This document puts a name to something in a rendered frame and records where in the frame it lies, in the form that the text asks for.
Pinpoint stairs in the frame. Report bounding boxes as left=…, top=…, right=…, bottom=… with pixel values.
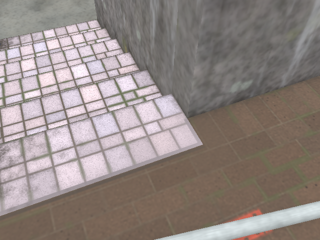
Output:
left=0, top=19, right=163, bottom=144

